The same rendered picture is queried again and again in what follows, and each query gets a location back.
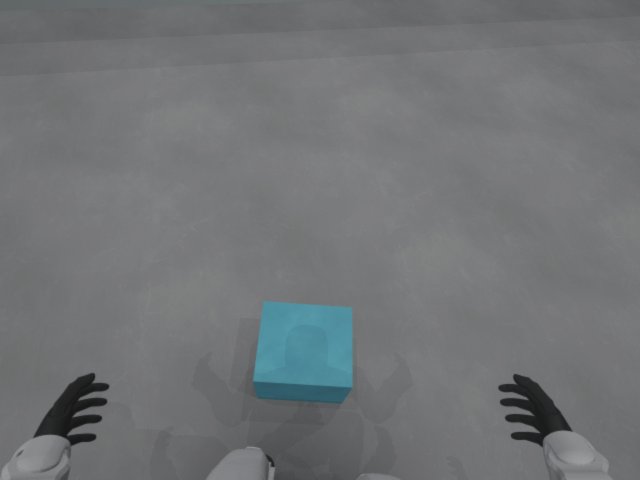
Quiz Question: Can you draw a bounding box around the right robot forearm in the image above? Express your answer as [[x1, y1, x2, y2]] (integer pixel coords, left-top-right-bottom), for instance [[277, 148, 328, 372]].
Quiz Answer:
[[543, 431, 613, 480]]

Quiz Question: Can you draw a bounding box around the carton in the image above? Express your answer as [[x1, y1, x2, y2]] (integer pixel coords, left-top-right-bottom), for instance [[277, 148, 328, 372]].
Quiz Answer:
[[253, 301, 353, 404]]

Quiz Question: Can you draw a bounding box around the robot right hand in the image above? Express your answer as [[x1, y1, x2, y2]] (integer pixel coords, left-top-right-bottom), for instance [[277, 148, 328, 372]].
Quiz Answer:
[[498, 374, 573, 447]]

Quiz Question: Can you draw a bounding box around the left robot forearm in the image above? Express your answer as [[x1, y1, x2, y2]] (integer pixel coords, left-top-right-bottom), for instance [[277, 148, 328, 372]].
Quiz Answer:
[[0, 435, 71, 480]]

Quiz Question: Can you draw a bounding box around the robot left hand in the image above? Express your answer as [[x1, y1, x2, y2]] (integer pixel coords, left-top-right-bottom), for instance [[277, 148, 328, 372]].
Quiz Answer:
[[33, 373, 109, 446]]

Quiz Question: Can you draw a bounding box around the robot left shin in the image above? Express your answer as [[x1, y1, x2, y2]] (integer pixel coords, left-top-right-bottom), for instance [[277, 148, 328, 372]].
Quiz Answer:
[[245, 447, 268, 460]]

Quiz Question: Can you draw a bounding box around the robot left thigh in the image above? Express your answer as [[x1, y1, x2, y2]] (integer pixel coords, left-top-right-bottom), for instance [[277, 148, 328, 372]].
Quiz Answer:
[[206, 449, 276, 480]]

